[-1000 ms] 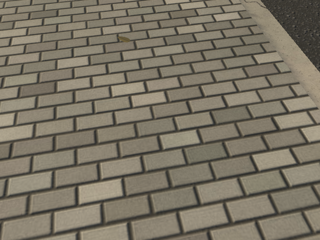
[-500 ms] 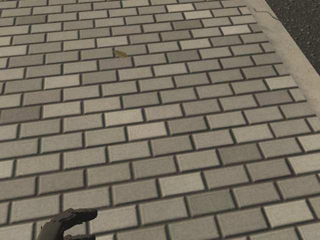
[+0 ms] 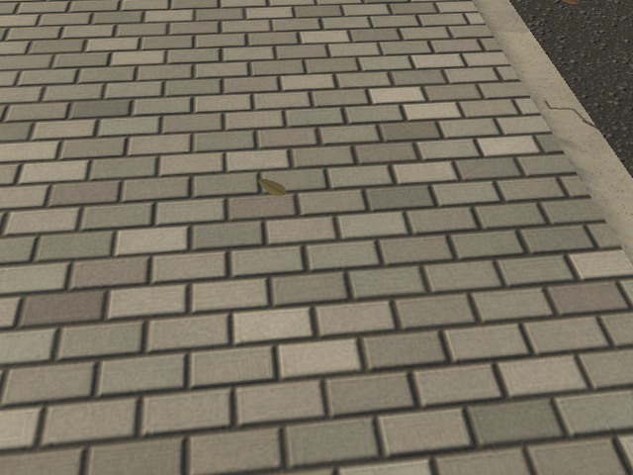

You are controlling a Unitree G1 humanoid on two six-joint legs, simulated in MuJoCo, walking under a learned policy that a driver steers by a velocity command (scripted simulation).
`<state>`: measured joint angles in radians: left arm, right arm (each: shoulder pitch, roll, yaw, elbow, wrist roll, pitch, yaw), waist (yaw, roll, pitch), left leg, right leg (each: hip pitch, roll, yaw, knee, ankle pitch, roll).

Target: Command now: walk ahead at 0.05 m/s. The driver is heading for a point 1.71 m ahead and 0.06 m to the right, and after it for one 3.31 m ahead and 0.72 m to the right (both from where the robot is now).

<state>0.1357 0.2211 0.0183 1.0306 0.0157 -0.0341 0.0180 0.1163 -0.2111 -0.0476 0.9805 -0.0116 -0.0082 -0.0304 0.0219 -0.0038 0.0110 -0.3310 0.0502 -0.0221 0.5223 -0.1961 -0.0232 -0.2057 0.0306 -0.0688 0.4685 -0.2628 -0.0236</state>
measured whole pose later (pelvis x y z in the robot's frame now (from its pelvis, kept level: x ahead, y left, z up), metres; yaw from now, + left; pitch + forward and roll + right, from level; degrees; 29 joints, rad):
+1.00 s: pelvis +0.03 +0.01 +0.00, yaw +0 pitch -1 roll +0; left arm 0.32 0.19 0.03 1.13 -0.01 -0.01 0.04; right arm 0.19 -0.20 -0.04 1.14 0.01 0.00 -0.04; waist 0.01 0.00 0.00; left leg -0.30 0.00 0.01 0.61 -0.38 0.03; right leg -0.16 -0.02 -0.05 0.52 -0.36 -0.03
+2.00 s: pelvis +0.49 +0.00 +0.01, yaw +0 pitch +1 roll -2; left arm 0.36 0.22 0.05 1.04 0.00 -0.10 0.00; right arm 0.08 -0.25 -0.07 0.91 0.01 -0.09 -0.01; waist 0.06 0.04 -0.01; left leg -0.72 0.15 -0.04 0.79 0.02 0.02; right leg -0.06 0.08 -0.07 0.21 -0.18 -0.07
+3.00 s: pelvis +1.07 -0.01 +0.01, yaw +0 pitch +1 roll -1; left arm 0.29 0.23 0.06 0.99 0.01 -0.10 -0.02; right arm 0.18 -0.27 -0.08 0.93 0.02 -0.08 -0.02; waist 0.03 0.04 0.01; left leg -0.62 0.13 -0.03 1.06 -0.23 0.04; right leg -0.19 0.06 -0.07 0.32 -0.15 -0.08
